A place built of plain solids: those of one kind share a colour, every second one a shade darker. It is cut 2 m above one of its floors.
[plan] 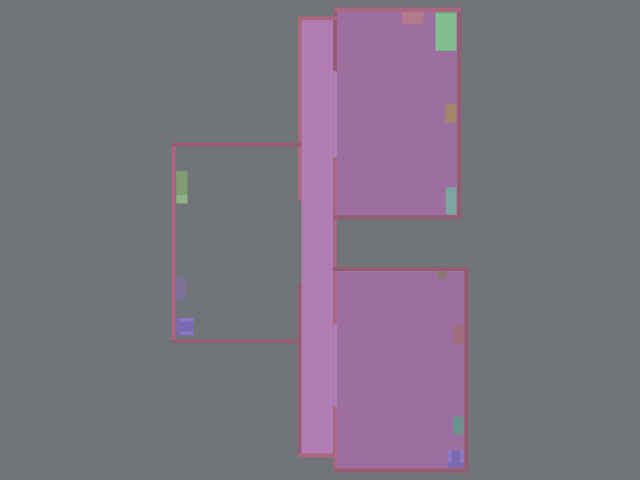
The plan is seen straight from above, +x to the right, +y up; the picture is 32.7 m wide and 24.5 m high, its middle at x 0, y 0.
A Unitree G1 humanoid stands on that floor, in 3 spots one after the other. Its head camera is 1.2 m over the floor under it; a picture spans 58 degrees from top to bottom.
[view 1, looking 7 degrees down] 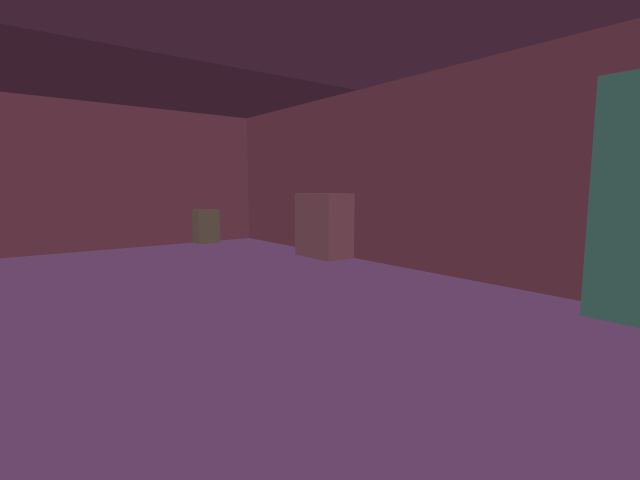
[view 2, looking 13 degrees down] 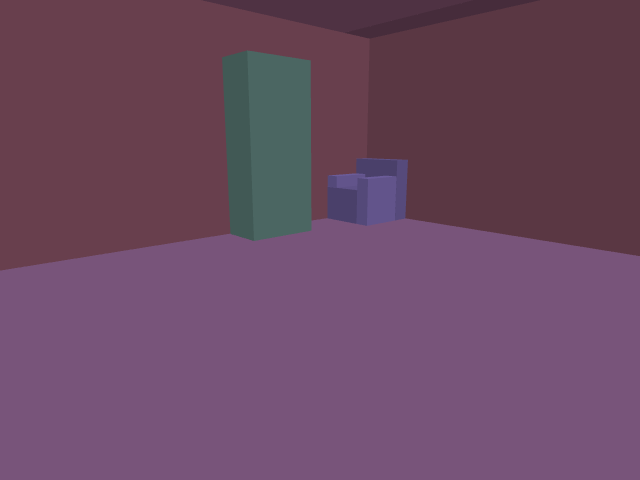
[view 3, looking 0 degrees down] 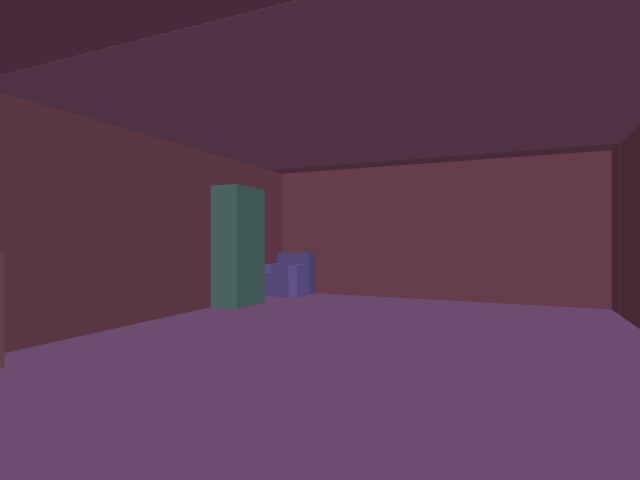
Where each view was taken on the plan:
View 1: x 2.43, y -10.61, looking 52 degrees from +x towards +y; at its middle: chest_drawers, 7.11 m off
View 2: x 2.43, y -6.17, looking -42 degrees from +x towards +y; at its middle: floor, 5.33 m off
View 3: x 2.43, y -2.77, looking -66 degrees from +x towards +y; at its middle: wall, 9.73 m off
